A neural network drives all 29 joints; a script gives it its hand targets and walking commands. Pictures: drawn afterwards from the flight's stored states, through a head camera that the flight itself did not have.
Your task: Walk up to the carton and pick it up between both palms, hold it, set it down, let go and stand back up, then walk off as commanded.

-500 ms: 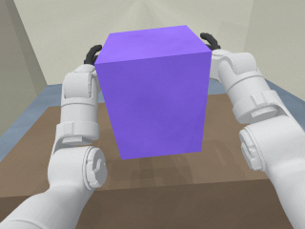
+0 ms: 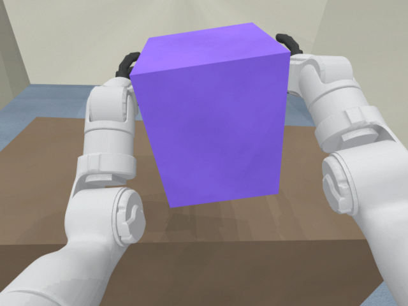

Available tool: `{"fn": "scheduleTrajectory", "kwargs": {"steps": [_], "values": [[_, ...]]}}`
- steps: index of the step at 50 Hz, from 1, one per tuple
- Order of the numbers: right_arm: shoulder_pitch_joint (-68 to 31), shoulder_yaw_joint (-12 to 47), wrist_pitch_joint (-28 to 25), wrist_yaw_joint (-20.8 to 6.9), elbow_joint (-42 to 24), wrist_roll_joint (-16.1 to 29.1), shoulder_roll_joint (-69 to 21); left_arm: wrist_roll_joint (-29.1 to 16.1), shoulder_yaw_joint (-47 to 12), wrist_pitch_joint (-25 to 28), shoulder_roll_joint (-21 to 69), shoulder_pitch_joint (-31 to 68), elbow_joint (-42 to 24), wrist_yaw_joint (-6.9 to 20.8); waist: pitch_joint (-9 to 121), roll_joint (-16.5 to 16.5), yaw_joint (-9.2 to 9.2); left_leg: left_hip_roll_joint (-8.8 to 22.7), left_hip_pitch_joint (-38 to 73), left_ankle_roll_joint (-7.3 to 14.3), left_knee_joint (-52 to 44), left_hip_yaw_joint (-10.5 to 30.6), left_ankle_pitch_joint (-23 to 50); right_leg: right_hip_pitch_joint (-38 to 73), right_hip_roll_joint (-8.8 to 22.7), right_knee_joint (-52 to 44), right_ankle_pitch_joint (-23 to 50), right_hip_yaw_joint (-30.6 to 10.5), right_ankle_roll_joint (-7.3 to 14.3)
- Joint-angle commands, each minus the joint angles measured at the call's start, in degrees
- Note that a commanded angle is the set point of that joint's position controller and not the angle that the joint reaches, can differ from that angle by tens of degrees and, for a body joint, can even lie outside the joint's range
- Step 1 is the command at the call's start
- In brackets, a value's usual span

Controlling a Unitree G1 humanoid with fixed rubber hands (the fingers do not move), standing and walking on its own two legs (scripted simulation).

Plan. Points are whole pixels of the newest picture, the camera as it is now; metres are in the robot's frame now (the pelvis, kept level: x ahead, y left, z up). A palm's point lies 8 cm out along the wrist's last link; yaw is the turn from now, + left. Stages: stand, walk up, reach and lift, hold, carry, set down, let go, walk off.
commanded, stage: hold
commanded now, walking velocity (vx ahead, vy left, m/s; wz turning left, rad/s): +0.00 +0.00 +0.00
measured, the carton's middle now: (211, 113) +0.37 -0.01 +0.27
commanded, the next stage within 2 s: none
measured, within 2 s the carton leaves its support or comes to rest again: neither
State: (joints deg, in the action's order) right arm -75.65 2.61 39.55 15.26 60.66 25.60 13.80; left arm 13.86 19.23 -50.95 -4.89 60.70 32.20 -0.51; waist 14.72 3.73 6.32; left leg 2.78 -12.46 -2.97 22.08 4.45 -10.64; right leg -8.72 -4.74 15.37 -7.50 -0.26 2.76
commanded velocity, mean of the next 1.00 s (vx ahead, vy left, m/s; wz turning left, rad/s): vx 0.00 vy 0.00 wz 0.00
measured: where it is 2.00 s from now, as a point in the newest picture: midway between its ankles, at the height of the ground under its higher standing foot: outside the picture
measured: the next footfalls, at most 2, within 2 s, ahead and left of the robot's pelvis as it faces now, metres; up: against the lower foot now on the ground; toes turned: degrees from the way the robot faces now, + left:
none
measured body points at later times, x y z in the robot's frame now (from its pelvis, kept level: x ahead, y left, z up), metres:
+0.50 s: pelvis -0.01 +0.00 +0.00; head -0.08 +0.05 +0.44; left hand +0.40 +0.18 +0.34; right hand +0.39 -0.11 +0.37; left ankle +0.01 +0.15 -0.75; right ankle +0.00 -0.09 -0.75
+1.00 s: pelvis +0.00 +0.02 +0.00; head -0.11 -0.01 +0.44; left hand +0.37 +0.17 +0.37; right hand +0.37 -0.13 +0.34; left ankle +0.01 +0.15 -0.75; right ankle +0.00 -0.09 -0.75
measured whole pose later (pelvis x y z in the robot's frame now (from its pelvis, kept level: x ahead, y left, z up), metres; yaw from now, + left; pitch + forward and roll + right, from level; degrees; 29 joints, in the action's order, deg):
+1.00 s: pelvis +0.00 +0.02 +0.00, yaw -1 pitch -3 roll -1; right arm -73.3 5.3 41.9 16.4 54.7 23.8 11.2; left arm 15.5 27.1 -52.3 -7.9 66.9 35.1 2.1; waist 12.9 -5.0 1.8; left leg 0.9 -6.1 -0.8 19.7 3.0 -10.2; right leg -3.7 -3.2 15.3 -8.2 -2.8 1.1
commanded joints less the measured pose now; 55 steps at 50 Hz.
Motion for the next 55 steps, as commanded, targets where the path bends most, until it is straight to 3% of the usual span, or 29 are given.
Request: {"fn": "scheduleTrajectory", "kwargs": {"steps": [1,3,6,9,11,13,15,16,18,19,21,25,27,28,30,33,34,35,37,40,41,44,46,49,50,51,52,53,55], "values": [[-39.5,9.4,-2.4,-7.9,-27.6,14.0,-38.9,-9.9,-16.2,4.5,29.5,48.0,-15.8,6.9,21.6,-10.7,-4.97,-6.1,5.9,-1.2,1.0,-2.6,22.5,15.9,-1.0,2.5,21.5,-2.9,-5.3],[-40.7,11.2,-2.6,-6.8,-33.0,14.0,-41.6,-12.4,-17.5,5.0,29.4,48.0,-17.4,7.0,22.1,-6.1,-4.58,-6.7,7.0,-0.3,1.6,-2.7,24.5,17.3,-1.0,2.3,26.9,-2.9,-6.4],[-38.2,11.1,-0.9,-5.0,-31.6,11.7,-42.7,-10.7,-10.9,4.1,23.7,43.6,-10.9,7.9,12.3,1.5,-5.76,-6.9,4.6,2.5,-0.7,-3.3,15.8,14.3,0.2,0.7,23.8,-3.7,-7.8],[-40.2,8.0,0.6,-4.6,-25.0,7.1,-41.9,-8.7,-4.7,3.6,20.1,42.9,-0.5,10.2,4.0,9.8,-6.17,-5.6,3.1,5.2,-4.9,-3.8,2.7,6.9,1.2,-3.1,5.6,-3.3,-8.4],[-41.6,5.6,1.2,-4.5,-24.3,5.1,-40.9,-8.9,-2.8,3.3,18.8,43.3,4.2,12.1,2.9,11.5,-5.33,-4.9,2.5,5.8,-5.9,-4.5,0.2,4.7,1.3,-4.2,-0.2,-2.8,-7.9],[-42.6,3.6,1.4,-4.2,-24.5,4.4,-38.3,-10.0,-4.3,3.0,20.2,43.3,7.3,13.2,2.5,9.2,-2.69,-4.9,2.9,5.2,-6.0,-5.0,-0.6,4.1,0.9,-4.3,-0.9,-2.4,-7.2],[-45.5,0.8,0.8,-4.7,-24.2,3.7,-37.2,-11.2,-5.8,3.4,22.3,45.3,9.4,14.0,3.6,6.1,-1.52,-4.2,1.0,3.9,-6.5,-4.7,-2.8,4.2,0.8,-4.2,-4.8,-2.3,-5.5],[-44.8,-0.3,0.7,-5.1,-23.5,3.8,-35.0,-12.8,-8.7,3.5,25.0,45.4,8.8,14.0,4.8,3.0,0.56,-3.8,0.8,2.7,-6.4,-3.7,-2.1,3.9,0.5,-3.7,-4.0,-2.0,-4.5],[-45.9,-3.8,0.1,-5.2,-21.1,2.5,-33.0,-14.3,-11.2,4.4,27.5,48.3,10.4,14.0,6.6,-1.9,2.67,-3.7,-0.6,1.3,-7.0,-3.9,-4.8,3.9,0.8,-3.5,-5.3,-1.8,-3.5],[-45.3,-4.3,-0.1,-5.7,-20.7,2.9,-32.0,-15.0,-13.4,4.7,29.8,49.2,8.1,13.6,8.6,-5.9,3.76,-3.1,-1.4,0.5,-6.9,-3.2,-5.0,5.3,0.1,-2.2,-3.4,-1.9,-2.5],[-43.0,-3.9,-0.7,-6.5,-19.7,4.4,-31.2,-15.6,-16.6,5.4,32.2,50.8,3.0,12.5,15.0,-13.0,3.98,-3.2,-0.2,-1.2,-5.8,-3.0,0.3,9.3,-0.6,0.0,3.5,-1.3,-2.1],[-35.0,0.0,-1.1,-7.6,-18.4,9.5,-28.9,-13.7,-17.4,5.3,34.2,47.0,-5.7,9.8,24.0,-19.7,2.02,-4.2,5.9,-3.9,-1.5,-1.9,16.6,14.5,-1.0,1.9,16.0,-2.1,-2.2],[-34.4,3.0,-1.7,-8.1,-20.5,12.3,-28.4,-12.4,-19.5,5.1,35.6,46.2,-11.4,8.6,26.8,-23.4,1.38,-4.5,7.6,-5.4,0.5,-1.3,22.4,16.0,-1.3,2.5,19.7,-2.4,-2.0],[-32.5,3.7,-1.0,-8.3,-18.2,12.6,-28.6,-10.9,-18.4,4.6,34.1,46.8,-12.4,8.3,24.0,-24.3,1.03,-5.1,7.0,-5.5,0.1,-1.8,23.1,16.8,-1.2,2.7,19.6,-2.1,-2.3],[-33.8,6.3,-1.3,-8.6,-20.4,14.5,-30.8,-8.9,-18.0,3.9,33.6,47.2,-17.2,7.2,22.5,-23.4,-1.44,-5.1,7.9,-5.4,0.5,-2.1,26.9,17.9,-1.8,3.4,20.9,-1.8,-2.6],[-34.5,8.0,-1.6,-8.4,-23.4,15.3,-34.8,-9.6,-20.5,3.8,32.8,49.8,-21.6,6.9,19.9,-20.6,-2.35,-5.6,7.1,-4.8,0.4,-1.8,26.8,18.3,-1.8,3.0,20.9,-2.1,-3.4],[-36.6,9.0,-2.1,-8.7,-26.9,15.8,-36.2,-10.2,-20.9,4.0,32.4,50.1,-22.6,6.5,20.9,-17.8,-3.41,-5.5,6.9,-4.3,0.3,-2.1,26.9,18.3,-2.2,3.0,20.9,-1.8,-3.8],[-37.3,9.5,-1.7,-8.7,-26.0,15.1,-38.0,-9.4,-19.4,4.0,31.0,50.4,-21.4,6.2,17.7,-15.4,-4.79,-5.7,6.3,-3.2,-0.1,-2.3,25.1,16.6,-2.2,2.4,19.3,-2.3,-3.9],[-36.9,10.4,-1.7,-8.1,-29.2,15.2,-41.4,-10.8,-19.5,4.3,30.2,49.8,-22.3,6.3,18.1,-8.9,-4.49,-5.6,7.0,-1.6,0.2,-2.4,24.8,16.0,-1.8,2.2,20.8,-2.3,-5.3],[-38.8,11.7,-0.5,-6.9,-30.8,12.7,-42.9,-10.6,-13.8,3.7,26.1,45.2,-14.6,7.0,11.9,1.5,-5.79,-5.3,6.2,1.5,-1.5,-2.8,18.8,12.9,-1.4,0.4,19.0,-2.5,-6.6],[-36.6,11.0,0.3,-6.4,-29.6,11.6,-41.9,-11.0,-12.6,3.2,24.1,42.4,-12.1,7.9,10.3,4.2,-4.79,-5.2,6.4,2.4,-1.8,-2.6,15.9,12.0,-0.7,-0.3,18.7,-3.1,-6.9],[-38.6,7.5,1.3,-5.8,-24.5,7.9,-38.4,-8.5,-5.5,2.0,20.9,41.1,-2.0,10.2,3.5,8.6,-5.2,-4.3,4.6,3.6,-5.0,-3.6,7.2,7.3,-0.6,-2.7,7.0,-3.0,-6.4],[-41.6,5.5,1.1,-6.1,-24.0,6.7,-37.1,-8.3,-4.7,1.8,22.7,41.0,3.7,11.8,3.0,9.3,-4.55,-3.8,3.7,4.3,-6.0,-3.8,3.0,4.6,-0.8,-3.8,0.9,-3.0,-5.8],[-43.7,1.0,1.1,-6.2,-22.4,3.8,-33.5,-9.9,-5.1,2.2,23.5,43.0,10.1,13.6,1.3,7.0,-1.67,-3.8,2.1,3.7,-6.8,-4.3,-2.5,3.0,-0.1,-5.1,-6.6,-2.5,-4.3],[-46.1,-0.4,0.4,-6.4,-22.9,3.2,-33.7,-10.7,-5.2,2.6,24.2,44.3,11.1,13.8,2.7,5.3,-1.72,-3.5,0.7,3.2,-7.1,-4.4,-3.2,3.0,-0.1,-4.6,-7.3,-2.1,-3.8],[-46.2,-2.2,-0.1,-6.4,-22.2,2.5,-32.1,-11.3,-6.4,3.3,25.4,44.7,12.7,14.0,3.5,4.1,-0.08,-3.4,-0.4,2.8,-7.7,-4.1,-5.9,3.0,0.4,-5.0,-9.0,-2.2,-3.5],[-47.9,-4.2,-0.7,-6.8,-22.3,1.9,-32.0,-12.2,-7.8,4.1,26.7,46.9,12.4,13.6,5.1,0.3,0.86,-3.2,-2.1,2.0,-8.2,-4.0,-7.5,3.5,0.7,-4.6,-9.6,-2.1,-2.9],[-47.8,-4.1,-1.3,-6.6,-22.6,2.0,-32.4,-12.9,-8.7,4.8,27.4,47.3,10.6,13.2,7.6,-1.3,0.98,-3.3,-1.6,1.8,-7.8,-4.2,-6.4,4.6,0.6,-4.0,-7.8,-1.9,-3.1],[-46.7,-4.1,-2.0,-7.3,-21.2,3.4,-32.7,-15.7,-14.3,6.1,31.4,51.0,5.8,11.9,14.9,-7.6,2.82,-3.3,-0.5,0.4,-6.2,-3.3,-2.7,7.2,0.2,-1.7,-0.7,-2.0,-2.7]]}}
